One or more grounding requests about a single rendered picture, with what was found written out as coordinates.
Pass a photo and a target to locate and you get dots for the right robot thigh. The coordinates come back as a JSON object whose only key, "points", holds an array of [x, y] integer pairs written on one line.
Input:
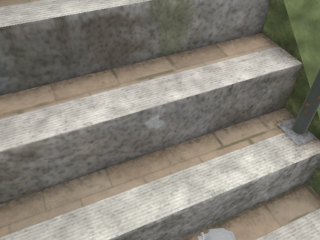
{"points": [[216, 234]]}

